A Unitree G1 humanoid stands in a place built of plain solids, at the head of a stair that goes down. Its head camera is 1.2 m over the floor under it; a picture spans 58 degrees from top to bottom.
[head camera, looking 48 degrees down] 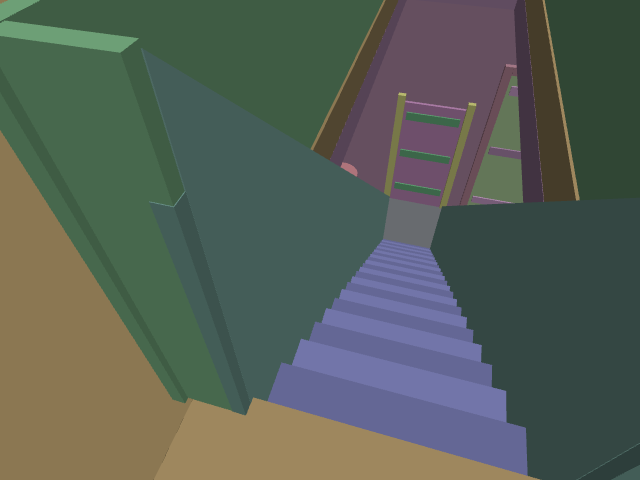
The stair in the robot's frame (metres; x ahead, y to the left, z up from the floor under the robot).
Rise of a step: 0.19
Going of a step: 0.20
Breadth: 0.88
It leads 16 degrees to the right of straight ahead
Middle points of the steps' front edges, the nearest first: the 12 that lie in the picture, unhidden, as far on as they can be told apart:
0.38 -0.20 0.00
0.57 -0.25 -0.19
0.77 -0.31 -0.37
0.97 -0.36 -0.56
1.16 -0.42 -0.75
1.36 -0.47 -0.93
1.55 -0.53 -1.12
1.75 -0.58 -1.31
1.94 -0.64 -1.49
2.14 -0.69 -1.68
2.33 -0.75 -1.87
2.53 -0.80 -2.06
